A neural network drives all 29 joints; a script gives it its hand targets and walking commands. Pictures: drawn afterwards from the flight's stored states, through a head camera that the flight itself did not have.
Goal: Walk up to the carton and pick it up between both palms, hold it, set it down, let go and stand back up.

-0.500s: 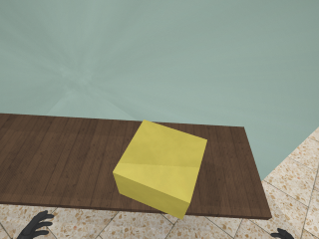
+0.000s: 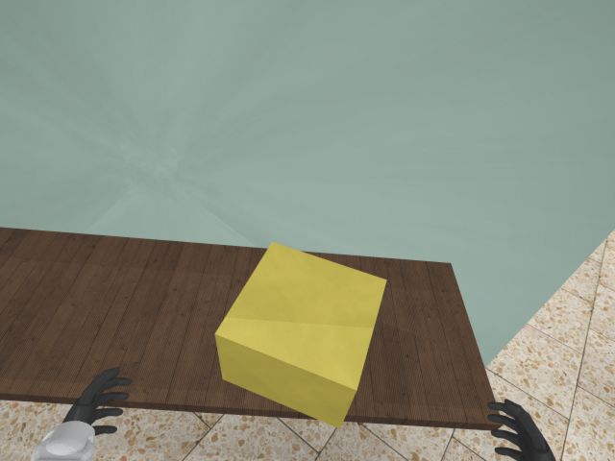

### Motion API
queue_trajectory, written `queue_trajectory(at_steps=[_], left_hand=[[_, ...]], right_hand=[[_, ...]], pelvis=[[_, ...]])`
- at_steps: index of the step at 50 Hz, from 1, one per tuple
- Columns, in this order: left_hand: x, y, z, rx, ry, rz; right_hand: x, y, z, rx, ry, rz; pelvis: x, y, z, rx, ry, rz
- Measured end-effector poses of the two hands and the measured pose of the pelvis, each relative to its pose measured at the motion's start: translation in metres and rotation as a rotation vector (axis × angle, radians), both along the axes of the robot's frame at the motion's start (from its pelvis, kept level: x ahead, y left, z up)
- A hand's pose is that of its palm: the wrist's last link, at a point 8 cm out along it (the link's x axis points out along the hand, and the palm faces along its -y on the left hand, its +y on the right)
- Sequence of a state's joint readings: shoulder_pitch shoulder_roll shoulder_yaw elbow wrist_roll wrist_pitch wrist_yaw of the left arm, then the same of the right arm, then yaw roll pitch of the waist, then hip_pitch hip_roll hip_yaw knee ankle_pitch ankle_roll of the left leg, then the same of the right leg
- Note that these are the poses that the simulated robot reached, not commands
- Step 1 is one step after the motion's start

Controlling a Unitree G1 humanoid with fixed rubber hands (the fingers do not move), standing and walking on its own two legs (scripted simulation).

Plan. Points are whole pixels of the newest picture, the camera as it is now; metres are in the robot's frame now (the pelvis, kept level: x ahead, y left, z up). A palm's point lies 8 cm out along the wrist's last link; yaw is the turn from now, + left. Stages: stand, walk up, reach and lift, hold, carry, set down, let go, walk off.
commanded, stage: reach and lift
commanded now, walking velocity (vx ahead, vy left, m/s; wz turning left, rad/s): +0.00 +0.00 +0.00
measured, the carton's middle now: (304, 329) +0.36 -0.01 -0.09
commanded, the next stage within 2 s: none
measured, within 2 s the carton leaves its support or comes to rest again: neither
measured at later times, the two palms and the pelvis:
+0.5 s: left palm (75, 416) +0.19 +0.28 -0.02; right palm (496, 452) +0.16 -0.24 -0.03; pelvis -0.02 +0.01 +0.00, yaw +0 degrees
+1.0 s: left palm (94, 380) +0.23 +0.27 -0.01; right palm (452, 438) +0.17 -0.18 -0.02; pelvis +0.02 +0.01 +0.01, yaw +0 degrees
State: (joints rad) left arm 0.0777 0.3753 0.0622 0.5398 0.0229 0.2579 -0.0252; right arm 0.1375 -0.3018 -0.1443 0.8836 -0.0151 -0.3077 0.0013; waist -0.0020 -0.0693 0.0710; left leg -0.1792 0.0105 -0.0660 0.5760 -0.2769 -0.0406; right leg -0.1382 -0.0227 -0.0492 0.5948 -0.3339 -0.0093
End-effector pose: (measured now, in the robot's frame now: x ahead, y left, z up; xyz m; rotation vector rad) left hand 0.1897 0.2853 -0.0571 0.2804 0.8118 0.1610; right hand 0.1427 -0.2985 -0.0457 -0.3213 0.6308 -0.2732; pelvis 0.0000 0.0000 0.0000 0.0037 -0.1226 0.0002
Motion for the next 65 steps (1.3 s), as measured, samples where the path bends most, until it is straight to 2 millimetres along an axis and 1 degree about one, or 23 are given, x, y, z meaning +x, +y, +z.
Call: queue_trajectory(at_steps=[5, 10, 14, 19, 24, 33, 37, 41, 46, 51, 59, 62, 65], left_hand=[[-0.009, 0.003, 0.005, -0.005, -0.036, -0.014], [-0.011, 0.006, 0.012, -0.009, -0.084, -0.030], [-0.011, 0.006, 0.017, -0.018, -0.123, -0.045], [-0.008, 0.000, 0.026, -0.022, -0.177, -0.086], [-0.002, -0.006, 0.038, -0.058, -0.247, -0.103], [0.017, -0.016, 0.047, -0.121, -0.339, -0.142], [0.027, -0.018, 0.050, -0.138, -0.370, -0.171], [0.035, -0.019, 0.050, -0.149, -0.386, -0.197], [0.038, -0.018, 0.049, -0.156, -0.402, -0.215], [0.039, -0.019, 0.051, -0.165, -0.434, -0.232], [0.043, -0.025, 0.053, -0.187, -0.451, -0.241], [0.049, -0.028, 0.057, -0.201, -0.463, -0.244], [0.059, -0.033, 0.063, -0.212, -0.484, -0.251]], right_hand=[[-0.005, 0.025, 0.002, 0.041, -0.032, -0.010], [-0.007, 0.043, 0.006, 0.069, -0.064, -0.019], [-0.005, 0.052, 0.012, 0.078, -0.095, -0.022], [0.002, 0.054, 0.017, 0.085, -0.137, -0.020], [0.011, 0.058, 0.018, 0.100, -0.174, -0.028], [0.026, 0.085, 0.017, 0.151, -0.213, -0.056], [0.028, 0.098, 0.015, 0.167, -0.232, -0.071], [0.026, 0.107, 0.013, 0.182, -0.251, -0.088], [0.025, 0.112, 0.017, 0.191, -0.303, -0.106], [0.028, 0.114, 0.024, 0.186, -0.356, -0.102], [0.029, 0.114, 0.024, 0.189, -0.362, -0.106], [0.031, 0.114, 0.022, 0.194, -0.348, -0.108], [0.036, 0.115, 0.022, 0.199, -0.343, -0.109]], pelvis=[[-0.010, 0.005, 0.003, -0.006, -0.018, 0.000], [-0.017, 0.010, 0.004, -0.012, -0.027, -0.001], [-0.021, 0.012, 0.004, -0.015, -0.032, -0.001], [-0.022, 0.012, 0.004, -0.015, -0.033, -0.001], [-0.020, 0.010, 0.004, -0.013, -0.030, -0.001], [-0.008, 0.007, 0.005, -0.009, -0.011, -0.001], [0.000, 0.007, 0.006, -0.010, -0.001, -0.001], [0.007, 0.009, 0.006, -0.012, 0.010, -0.001], [0.014, 0.011, 0.007, -0.016, 0.020, -0.002], [0.018, 0.013, 0.007, -0.019, 0.025, -0.002], [0.019, 0.013, 0.008, -0.020, 0.027, -0.002], [0.019, 0.013, 0.008, -0.020, 0.027, -0.003], [0.019, 0.012, 0.008, -0.020, 0.027, -0.003]])
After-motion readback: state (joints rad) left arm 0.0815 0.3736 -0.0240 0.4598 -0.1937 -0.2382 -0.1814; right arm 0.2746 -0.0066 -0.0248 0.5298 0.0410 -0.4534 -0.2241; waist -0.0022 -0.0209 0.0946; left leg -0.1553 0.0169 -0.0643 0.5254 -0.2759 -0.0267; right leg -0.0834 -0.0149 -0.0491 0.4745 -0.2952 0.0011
